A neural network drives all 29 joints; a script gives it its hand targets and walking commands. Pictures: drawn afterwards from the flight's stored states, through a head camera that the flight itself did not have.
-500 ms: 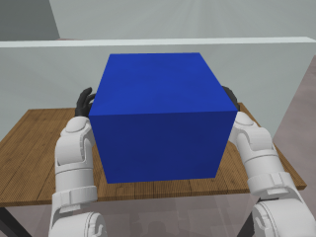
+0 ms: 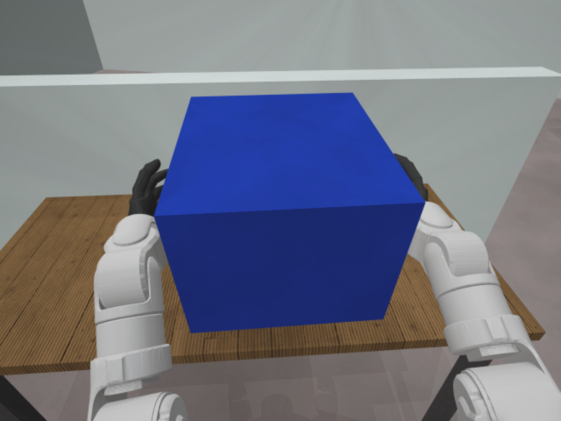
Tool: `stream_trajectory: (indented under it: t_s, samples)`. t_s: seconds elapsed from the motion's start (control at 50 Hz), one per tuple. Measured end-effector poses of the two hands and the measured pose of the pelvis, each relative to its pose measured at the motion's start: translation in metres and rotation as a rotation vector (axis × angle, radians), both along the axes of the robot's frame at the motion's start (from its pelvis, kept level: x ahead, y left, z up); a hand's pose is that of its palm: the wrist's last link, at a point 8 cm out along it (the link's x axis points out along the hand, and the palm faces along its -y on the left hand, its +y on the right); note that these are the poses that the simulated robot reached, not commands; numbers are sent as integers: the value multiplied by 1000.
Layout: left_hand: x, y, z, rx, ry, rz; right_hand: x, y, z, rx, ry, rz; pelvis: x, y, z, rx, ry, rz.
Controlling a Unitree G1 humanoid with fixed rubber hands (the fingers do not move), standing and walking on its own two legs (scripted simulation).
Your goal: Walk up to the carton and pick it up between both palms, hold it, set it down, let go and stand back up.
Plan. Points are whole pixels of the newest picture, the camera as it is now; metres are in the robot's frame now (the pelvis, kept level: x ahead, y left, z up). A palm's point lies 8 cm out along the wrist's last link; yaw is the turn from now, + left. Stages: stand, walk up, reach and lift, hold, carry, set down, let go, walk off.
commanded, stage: hold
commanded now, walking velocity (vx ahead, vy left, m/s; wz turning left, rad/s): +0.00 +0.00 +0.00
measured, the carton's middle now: (280, 200) +0.41 +0.01 +0.19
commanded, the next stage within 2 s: none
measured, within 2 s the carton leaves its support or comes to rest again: neither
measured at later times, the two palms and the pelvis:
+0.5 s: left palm (149, 215) +0.35 +0.18 +0.21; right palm (412, 210) +0.35 -0.18 +0.20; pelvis -0.01 +0.00 +0.00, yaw +0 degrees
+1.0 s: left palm (148, 215) +0.35 +0.18 +0.21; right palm (412, 209) +0.35 -0.18 +0.20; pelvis +0.00 +0.00 +0.00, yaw +0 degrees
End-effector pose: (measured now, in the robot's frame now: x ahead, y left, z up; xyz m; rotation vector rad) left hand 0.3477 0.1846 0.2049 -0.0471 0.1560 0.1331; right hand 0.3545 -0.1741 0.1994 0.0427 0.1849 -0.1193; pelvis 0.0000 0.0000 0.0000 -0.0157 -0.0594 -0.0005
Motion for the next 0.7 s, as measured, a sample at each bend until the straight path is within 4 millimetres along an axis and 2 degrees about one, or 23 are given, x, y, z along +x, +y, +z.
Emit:
stream_trajectory:
  t_s: [0.22,0.4,0.54,0.7]
  samples:
    - [0,1,-2,-4,19,-6,0,1,-5,-2,21,1,-3,-1,0,2,-7,9]
    - [0,-1,7,7,-2,-11,-2,-1,0,10,-1,-7,-5,0,0,1,-1,4]
    - [4,-4,3,7,20,-18,-1,-3,-4,-1,20,-13,-5,2,0,2,1,0]
    - [3,-2,6,8,-1,-20,-2,-2,1,-8,0,-16,-3,2,0,0,5,-3]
